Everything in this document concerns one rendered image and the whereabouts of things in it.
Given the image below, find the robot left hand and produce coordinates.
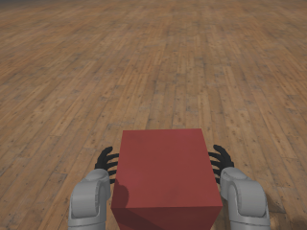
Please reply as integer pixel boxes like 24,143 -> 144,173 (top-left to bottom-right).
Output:
94,147 -> 119,184

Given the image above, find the robot left forearm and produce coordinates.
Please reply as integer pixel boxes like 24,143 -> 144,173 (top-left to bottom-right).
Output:
67,169 -> 111,230

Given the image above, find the robot right hand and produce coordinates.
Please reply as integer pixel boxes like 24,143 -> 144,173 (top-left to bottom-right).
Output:
208,145 -> 234,184

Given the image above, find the robot right forearm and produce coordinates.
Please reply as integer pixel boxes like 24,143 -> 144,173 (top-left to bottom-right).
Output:
220,167 -> 272,230

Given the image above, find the carton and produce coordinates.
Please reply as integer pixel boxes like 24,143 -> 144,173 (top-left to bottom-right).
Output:
110,128 -> 223,230

